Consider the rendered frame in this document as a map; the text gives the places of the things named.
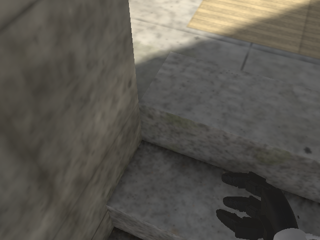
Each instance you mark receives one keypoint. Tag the stairs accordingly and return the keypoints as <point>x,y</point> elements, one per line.
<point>173,184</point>

